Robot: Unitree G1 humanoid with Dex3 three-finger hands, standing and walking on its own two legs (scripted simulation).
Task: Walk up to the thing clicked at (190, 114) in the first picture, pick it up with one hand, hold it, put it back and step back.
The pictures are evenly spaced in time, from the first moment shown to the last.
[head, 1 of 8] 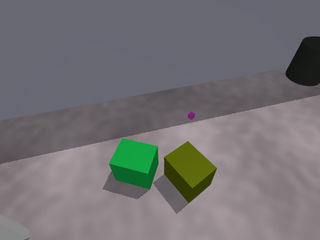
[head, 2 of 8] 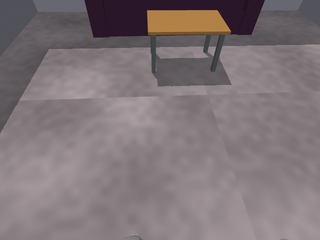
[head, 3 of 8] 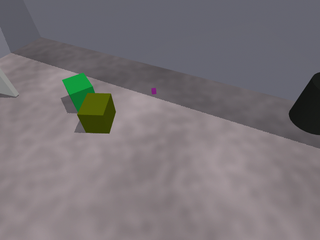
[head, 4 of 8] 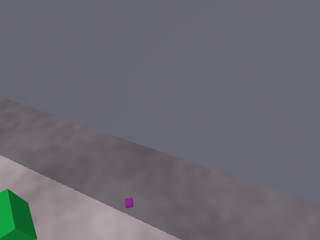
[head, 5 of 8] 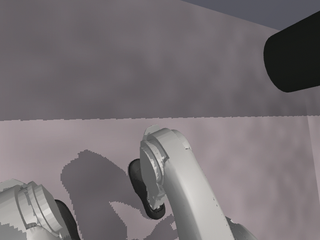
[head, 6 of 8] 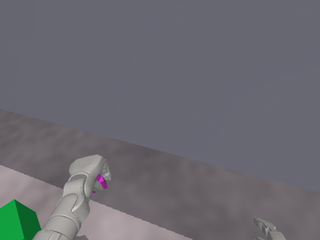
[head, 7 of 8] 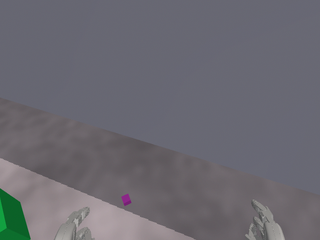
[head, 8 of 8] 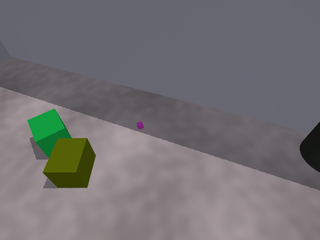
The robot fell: no
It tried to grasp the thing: yes
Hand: left
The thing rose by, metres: 0.69
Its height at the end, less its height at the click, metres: +0.00
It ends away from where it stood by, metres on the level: 0.01
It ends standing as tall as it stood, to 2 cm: yes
